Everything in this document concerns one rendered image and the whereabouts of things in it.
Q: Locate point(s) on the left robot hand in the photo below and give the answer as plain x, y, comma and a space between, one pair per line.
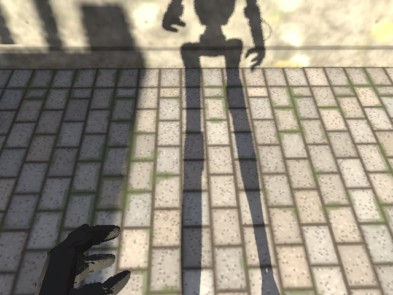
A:
67, 264

